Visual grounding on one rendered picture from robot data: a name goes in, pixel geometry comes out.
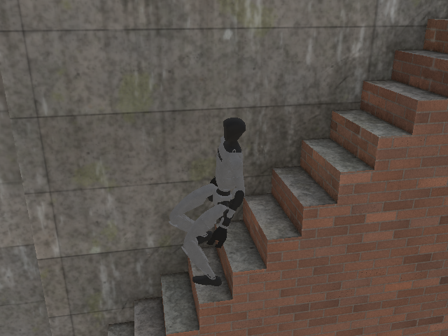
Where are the stairs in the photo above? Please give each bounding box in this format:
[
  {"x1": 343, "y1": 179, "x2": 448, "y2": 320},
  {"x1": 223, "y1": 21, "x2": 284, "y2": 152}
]
[{"x1": 108, "y1": 19, "x2": 448, "y2": 336}]

